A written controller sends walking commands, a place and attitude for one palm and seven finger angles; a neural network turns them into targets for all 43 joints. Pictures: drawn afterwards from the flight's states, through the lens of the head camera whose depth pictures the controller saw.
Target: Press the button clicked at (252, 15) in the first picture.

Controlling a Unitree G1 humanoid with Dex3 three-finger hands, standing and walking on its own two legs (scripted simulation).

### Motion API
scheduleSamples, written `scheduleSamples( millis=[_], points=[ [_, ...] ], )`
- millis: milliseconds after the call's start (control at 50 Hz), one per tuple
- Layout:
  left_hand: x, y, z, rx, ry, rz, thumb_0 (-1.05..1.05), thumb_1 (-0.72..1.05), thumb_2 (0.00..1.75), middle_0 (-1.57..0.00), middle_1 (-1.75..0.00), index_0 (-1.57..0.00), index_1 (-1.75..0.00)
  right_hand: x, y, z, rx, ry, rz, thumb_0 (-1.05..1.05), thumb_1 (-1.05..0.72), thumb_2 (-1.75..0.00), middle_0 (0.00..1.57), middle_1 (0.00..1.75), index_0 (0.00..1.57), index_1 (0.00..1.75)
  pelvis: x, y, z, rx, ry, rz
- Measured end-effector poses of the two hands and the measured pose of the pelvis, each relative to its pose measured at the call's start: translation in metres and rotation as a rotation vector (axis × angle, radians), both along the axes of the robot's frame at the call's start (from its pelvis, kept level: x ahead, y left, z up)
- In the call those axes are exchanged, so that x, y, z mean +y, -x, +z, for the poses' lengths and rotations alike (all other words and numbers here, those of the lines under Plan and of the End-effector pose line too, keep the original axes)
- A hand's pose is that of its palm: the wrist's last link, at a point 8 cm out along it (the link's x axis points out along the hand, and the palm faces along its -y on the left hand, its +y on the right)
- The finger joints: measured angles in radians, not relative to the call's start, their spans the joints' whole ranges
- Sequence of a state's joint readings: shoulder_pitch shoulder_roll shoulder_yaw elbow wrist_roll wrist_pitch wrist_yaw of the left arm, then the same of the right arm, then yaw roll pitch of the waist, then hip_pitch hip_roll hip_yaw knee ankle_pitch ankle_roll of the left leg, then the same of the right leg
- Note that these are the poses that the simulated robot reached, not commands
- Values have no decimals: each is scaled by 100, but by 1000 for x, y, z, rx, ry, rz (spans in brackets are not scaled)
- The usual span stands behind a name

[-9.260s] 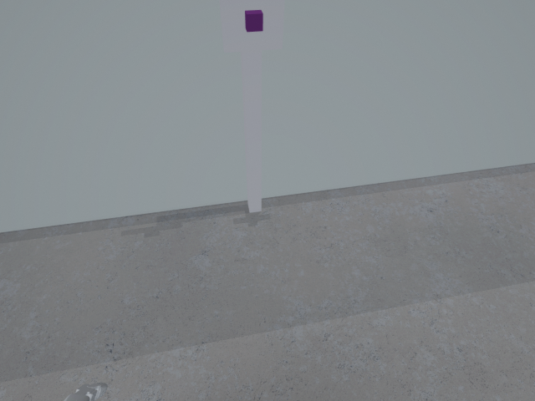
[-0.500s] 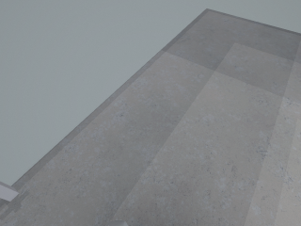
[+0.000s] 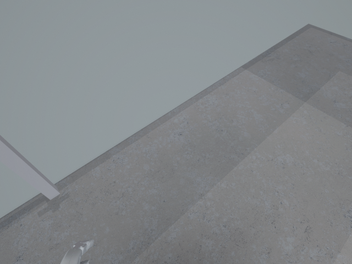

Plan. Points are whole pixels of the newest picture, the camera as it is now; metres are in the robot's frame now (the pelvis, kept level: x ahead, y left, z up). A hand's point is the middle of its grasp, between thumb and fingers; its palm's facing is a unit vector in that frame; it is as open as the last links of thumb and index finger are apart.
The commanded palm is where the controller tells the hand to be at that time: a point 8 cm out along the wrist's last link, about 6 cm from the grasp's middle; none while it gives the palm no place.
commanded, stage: turn to face it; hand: left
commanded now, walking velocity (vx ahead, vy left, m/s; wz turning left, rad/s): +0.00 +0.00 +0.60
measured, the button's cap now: out of the picture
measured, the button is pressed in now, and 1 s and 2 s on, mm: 0 0 0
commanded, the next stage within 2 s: take the last steps up to it in 1.04 s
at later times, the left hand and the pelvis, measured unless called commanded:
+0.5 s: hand out of the picture -0.05 +0.24 -0.18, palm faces +0.35 -0.90 -0.26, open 7.4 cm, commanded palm none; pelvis -0.01 +0.02 -0.01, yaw +19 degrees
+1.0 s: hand out of the picture -0.01 +0.20 -0.13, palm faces +0.54 -0.78 -0.30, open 7.4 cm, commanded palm none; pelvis +0.01 -0.03 +0.00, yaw +34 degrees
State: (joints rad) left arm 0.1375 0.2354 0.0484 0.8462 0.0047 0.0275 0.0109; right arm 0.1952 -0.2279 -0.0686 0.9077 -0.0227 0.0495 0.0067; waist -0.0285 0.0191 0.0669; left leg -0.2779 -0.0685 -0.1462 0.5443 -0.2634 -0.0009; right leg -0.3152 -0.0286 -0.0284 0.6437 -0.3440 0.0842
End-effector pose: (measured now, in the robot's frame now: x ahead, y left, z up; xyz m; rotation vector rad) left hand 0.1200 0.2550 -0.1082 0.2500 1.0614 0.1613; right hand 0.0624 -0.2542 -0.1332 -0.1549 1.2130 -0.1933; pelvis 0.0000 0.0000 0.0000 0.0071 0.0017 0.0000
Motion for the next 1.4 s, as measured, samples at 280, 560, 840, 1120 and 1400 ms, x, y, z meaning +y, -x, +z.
scheduleSamples(
  millis=[280, 560, 840, 1120, 1400],
  points=[
    [-16, 90, 0, 85, 6, 201, 1, 90, 90, -21, -30, -20, -30, -14, -26, -1, 92, -8, 168, 0, -91, -90, 19, 29, 20, 29, -16, 3, 7, -22, -31, 200],
    [36, 193, -36, 239, 69, 463, 1, 91, 90, -20, -30, -20, -30, 67, -107, 22, -71, 71, 432, 0, -91, -89, 20, 29, 20, 30, 23, 12, -3, -8, 10, 362],
    [23, 150, -1, 26, 14, 529, 1, 91, 90, -20, -30, -20, -30, 68, -113, 4, -3, 0, 528, 0, -91, -89, 20, 30, 20, 30, 0, 4, 4, -3, 2, 517],
    [-60, 206, 6, 101, 25, 690, 1, 90, 90, -21, -30, -20, -30, 37, -130, -9, 95, -15, 624, 0, -91, -90, 19, 29, 20, 29, -35, -8, 9, -17, -49, 651],
    [-117, 328, -38, 347, 231, 890, 1, 90, 90, -20, -30, -20, -30, 119, -144, 7, -25, 6, 801, 0, -91, -90, 19, 29, 20, 29, -4, 6, -1, -24, -3, 717]
  ],
)
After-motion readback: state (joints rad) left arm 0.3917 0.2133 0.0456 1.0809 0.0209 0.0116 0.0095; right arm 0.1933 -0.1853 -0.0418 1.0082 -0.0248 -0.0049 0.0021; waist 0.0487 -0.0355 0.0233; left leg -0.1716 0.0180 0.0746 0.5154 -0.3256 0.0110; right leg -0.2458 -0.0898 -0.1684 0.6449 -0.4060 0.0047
